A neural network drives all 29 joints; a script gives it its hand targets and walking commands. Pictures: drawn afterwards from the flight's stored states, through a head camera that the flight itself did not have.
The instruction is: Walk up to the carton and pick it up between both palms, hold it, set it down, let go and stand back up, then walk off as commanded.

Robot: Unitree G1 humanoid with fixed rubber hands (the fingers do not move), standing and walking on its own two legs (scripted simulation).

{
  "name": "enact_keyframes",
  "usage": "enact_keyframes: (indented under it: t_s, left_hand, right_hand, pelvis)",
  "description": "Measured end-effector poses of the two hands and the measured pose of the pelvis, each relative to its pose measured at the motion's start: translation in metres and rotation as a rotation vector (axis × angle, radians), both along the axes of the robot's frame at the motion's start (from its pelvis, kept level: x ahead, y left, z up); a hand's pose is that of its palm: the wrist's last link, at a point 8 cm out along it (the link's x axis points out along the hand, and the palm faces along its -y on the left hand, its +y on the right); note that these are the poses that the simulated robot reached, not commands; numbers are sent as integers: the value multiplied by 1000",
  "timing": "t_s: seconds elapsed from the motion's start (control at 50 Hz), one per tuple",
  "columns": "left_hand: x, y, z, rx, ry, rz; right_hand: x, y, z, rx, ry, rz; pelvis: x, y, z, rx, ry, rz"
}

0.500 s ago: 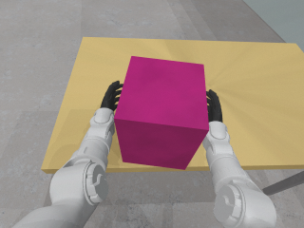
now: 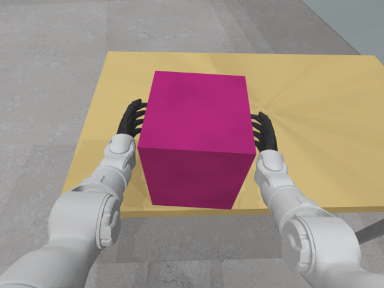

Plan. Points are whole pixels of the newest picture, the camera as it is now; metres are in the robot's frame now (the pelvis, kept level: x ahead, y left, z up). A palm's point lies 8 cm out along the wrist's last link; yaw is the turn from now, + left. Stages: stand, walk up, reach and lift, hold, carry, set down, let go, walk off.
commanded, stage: set down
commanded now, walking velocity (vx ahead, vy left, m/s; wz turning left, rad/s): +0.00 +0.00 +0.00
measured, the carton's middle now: (195, 144) +0.44 +0.02 +0.02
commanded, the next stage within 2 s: none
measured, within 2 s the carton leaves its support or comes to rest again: neither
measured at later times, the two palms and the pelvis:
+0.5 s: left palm (110, 172) +0.34 +0.20 +0.04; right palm (275, 190) +0.32 -0.14 +0.04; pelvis -0.05 +0.01 +0.00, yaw +0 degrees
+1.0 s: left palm (90, 227) +0.24 +0.22 +0.02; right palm (296, 246) +0.22 -0.17 +0.02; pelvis -0.04 +0.01 +0.00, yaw +1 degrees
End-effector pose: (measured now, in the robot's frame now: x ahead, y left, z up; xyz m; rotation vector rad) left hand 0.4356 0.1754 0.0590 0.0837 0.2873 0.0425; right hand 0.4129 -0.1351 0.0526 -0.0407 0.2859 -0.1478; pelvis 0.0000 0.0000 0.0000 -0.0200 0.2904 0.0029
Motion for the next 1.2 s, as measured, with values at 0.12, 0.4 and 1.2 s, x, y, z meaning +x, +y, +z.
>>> enact_keyframes:
  t_s: [0.12,0.4,1.2]
  left_hand:
    - [-19,8,-8,3,19,-10]
    - [-77,22,-16,-18,-18,3]
    - [-199,39,-31,-79,-11,12]
  right_hand:
    - [-18,0,-5,2,8,-10]
    - [-84,-5,-21,33,22,-35]
    - [-196,-28,-23,84,-12,-45]
  pelvis:
    - [-10,5,-1,-7,-14,2]
    - [-44,11,-3,-17,-64,5]
    - [-46,6,2,-7,-337,14]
